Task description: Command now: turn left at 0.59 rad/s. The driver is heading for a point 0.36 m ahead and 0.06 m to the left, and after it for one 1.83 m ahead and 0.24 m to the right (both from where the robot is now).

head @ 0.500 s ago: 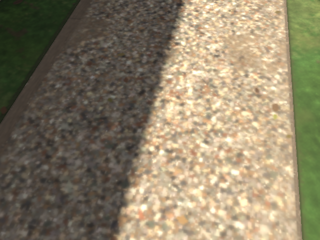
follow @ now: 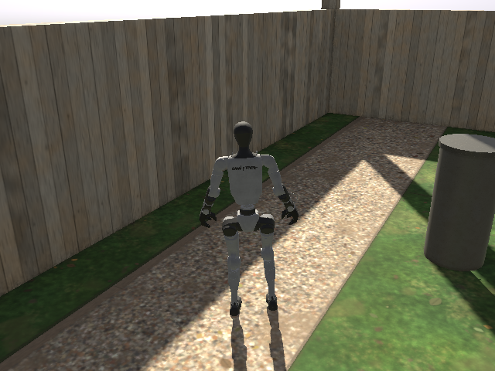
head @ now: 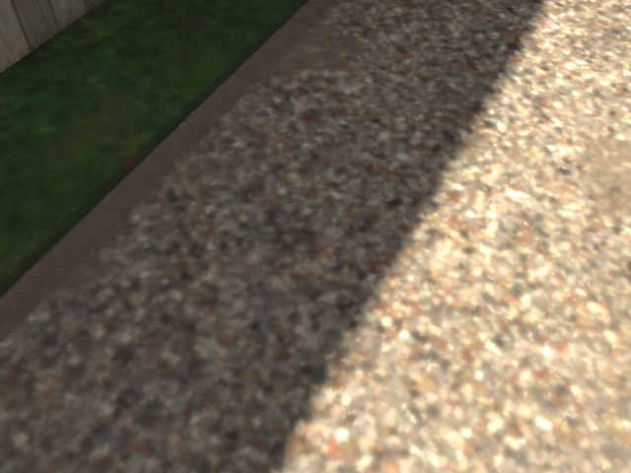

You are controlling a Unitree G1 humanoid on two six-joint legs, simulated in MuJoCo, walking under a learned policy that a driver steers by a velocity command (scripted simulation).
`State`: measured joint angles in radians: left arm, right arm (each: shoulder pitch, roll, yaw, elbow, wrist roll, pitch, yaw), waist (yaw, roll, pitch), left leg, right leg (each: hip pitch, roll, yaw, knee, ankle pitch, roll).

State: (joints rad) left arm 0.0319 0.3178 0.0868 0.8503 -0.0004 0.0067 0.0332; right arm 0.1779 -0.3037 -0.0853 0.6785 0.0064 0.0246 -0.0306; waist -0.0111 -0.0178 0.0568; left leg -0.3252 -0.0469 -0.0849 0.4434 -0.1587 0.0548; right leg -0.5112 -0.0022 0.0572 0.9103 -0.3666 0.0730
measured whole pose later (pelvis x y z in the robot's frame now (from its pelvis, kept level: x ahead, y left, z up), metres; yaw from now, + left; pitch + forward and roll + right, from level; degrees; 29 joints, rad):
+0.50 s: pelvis +0.01 -0.03 +0.00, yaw +18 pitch +1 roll +0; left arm 0.13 0.28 0.07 0.82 0.00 0.02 0.03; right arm 0.18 -0.33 -0.09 0.65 0.02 0.07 0.00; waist 0.02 0.02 0.07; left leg -0.43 0.04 -0.01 0.84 -0.39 -0.08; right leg -0.20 -0.07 -0.10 0.41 -0.23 0.01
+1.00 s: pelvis +0.13 +0.08 -0.01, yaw +23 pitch +2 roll +0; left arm 0.08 0.30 0.05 0.80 -0.03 -0.06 -0.07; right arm 0.40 -0.28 -0.05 0.76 0.00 -0.06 -0.01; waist -0.05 -0.04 0.02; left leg 0.15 -0.04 0.04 0.14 -0.32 0.06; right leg -0.66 -0.05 -0.03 0.60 0.08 -0.01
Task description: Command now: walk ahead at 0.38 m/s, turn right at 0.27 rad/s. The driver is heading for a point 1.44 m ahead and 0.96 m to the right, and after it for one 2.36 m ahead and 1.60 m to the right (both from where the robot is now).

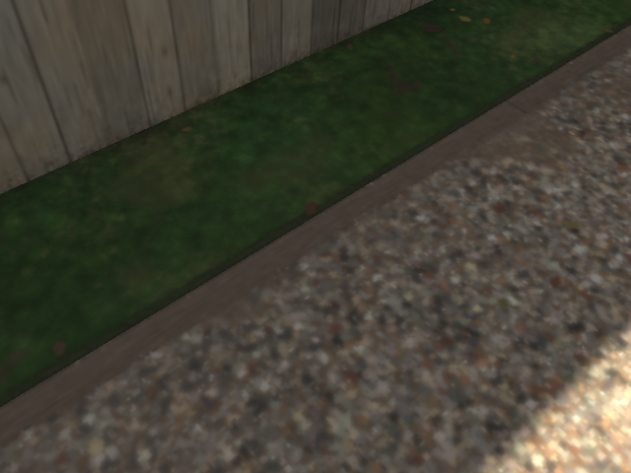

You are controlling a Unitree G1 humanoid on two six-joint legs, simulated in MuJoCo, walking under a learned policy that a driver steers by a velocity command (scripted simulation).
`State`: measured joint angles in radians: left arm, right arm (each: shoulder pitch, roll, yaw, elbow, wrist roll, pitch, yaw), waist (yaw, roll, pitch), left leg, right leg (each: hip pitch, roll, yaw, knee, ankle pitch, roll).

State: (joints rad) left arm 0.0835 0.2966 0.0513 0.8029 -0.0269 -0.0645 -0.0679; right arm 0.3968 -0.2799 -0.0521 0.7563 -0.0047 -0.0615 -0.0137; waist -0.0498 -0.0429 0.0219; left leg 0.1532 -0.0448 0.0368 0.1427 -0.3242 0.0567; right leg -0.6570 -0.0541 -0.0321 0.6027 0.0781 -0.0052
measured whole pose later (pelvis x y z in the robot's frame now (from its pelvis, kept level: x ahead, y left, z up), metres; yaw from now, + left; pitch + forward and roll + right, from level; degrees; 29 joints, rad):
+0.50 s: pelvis +0.20 -0.01 +0.00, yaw -17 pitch +3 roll +0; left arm 0.16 0.32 0.08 0.71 -0.02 0.03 0.01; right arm 0.18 -0.30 -0.04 0.64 -0.01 -0.02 -0.04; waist 0.03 0.01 0.03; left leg -0.53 0.02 -0.13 0.72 -0.26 -0.10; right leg -0.36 0.14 0.16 0.51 -0.18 -0.05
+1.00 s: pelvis +0.23 -0.02 -0.01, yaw -35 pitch +2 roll +1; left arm 0.17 0.30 0.08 0.62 0.00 0.06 -0.01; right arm 0.16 -0.31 -0.09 0.67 -0.01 0.01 -0.03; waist -0.01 0.04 0.05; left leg -0.42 0.09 0.04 0.87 -0.50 -0.07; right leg -0.33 0.02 -0.01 0.60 -0.31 -0.05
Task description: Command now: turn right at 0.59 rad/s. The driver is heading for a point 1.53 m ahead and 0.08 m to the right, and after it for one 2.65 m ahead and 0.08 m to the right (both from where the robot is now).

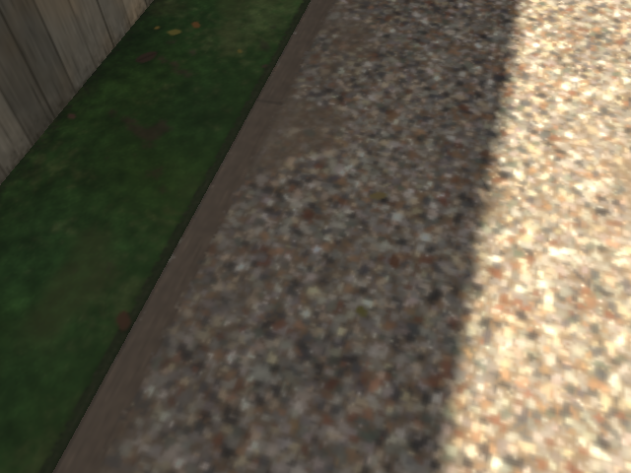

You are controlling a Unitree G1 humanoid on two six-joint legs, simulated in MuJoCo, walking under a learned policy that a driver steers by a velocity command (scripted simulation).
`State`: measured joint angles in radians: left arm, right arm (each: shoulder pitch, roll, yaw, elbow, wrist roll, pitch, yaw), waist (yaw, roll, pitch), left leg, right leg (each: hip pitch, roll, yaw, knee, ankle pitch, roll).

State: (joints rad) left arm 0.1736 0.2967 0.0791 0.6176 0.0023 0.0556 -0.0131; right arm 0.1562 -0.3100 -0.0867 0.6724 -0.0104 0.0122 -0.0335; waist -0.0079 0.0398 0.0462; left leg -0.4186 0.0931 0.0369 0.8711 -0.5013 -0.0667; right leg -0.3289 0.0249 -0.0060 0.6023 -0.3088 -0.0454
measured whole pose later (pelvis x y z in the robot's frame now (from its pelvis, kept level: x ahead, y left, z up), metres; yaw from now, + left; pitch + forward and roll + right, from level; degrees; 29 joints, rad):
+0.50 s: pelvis +0.01 +0.02 +0.01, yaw -14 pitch +1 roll +0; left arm 0.15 0.30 0.06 0.65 0.00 0.04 0.03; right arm 0.16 -0.25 -0.06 0.69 -0.03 -0.02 0.00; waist 0.00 -0.04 0.03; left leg -0.25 -0.03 -0.03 0.49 -0.25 0.02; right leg -0.36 0.09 0.17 0.77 -0.49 0.03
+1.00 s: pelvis -0.01 -0.01 +0.01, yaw -14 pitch -2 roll +0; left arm 0.23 0.22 0.03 0.78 0.01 0.01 0.02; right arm 0.20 -0.25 -0.04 0.80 -0.01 -0.01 -0.02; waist -0.01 0.01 0.03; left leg -0.22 0.02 -0.04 0.51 -0.26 -0.05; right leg -0.18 0.02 0.07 0.54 -0.32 0.00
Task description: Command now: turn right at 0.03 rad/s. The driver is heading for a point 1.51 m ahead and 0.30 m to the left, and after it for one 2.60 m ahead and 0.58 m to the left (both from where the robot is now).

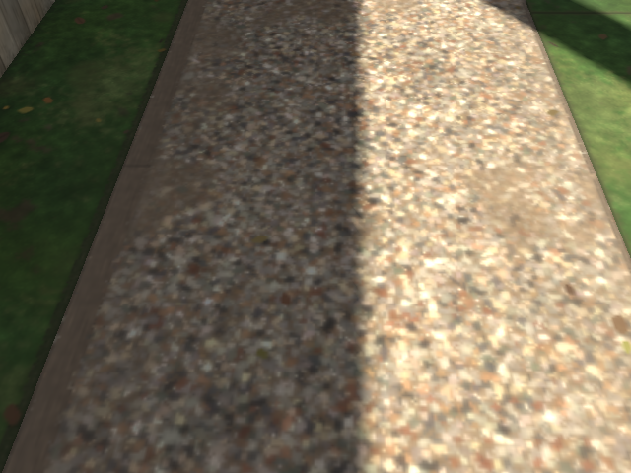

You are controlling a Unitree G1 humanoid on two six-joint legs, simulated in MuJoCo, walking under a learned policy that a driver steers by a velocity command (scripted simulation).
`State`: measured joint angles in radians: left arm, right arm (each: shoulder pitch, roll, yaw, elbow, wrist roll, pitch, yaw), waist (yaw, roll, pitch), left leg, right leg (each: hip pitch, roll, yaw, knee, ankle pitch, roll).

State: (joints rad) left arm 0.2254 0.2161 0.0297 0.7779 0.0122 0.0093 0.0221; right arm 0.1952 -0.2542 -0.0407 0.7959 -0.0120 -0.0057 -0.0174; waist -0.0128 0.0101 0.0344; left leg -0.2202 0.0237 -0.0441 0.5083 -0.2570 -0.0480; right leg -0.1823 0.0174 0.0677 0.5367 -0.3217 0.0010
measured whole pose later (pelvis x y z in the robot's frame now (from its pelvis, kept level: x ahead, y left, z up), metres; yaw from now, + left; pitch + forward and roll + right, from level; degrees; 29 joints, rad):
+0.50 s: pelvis +0.00 +0.00 +0.00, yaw +0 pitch -2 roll +0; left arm 0.24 0.22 0.03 0.95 0.00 0.00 0.03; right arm 0.23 -0.24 -0.04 0.99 0.00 0.01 -0.05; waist -0.01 0.01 0.04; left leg -0.21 0.04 -0.05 0.49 -0.25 -0.05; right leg -0.16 0.03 0.06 0.50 -0.31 -0.01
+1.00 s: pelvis +0.03 +0.03 -0.01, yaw +1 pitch -1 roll +0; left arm 0.37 0.24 0.04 1.03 -0.03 -0.02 0.03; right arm 0.31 -0.21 -0.03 1.07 0.02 -0.08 -0.01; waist 0.00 -0.03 -0.01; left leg -0.23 -0.01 0.03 0.57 -0.34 0.05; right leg -0.16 -0.01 0.07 0.57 -0.40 -0.02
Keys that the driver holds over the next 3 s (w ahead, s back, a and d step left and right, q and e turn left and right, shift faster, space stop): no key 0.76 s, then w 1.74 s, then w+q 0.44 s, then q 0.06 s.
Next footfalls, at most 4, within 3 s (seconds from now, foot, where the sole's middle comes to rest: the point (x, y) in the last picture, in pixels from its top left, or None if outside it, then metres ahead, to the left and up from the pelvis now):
1.44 right None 0.42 -0.10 -0.77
2.00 left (273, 383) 0.73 0.14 -0.77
2.54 right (365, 276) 1.04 -0.10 -0.77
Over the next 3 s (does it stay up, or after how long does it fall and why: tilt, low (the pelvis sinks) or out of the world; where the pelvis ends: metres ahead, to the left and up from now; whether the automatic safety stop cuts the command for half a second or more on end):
stays up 1.10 0.01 0.00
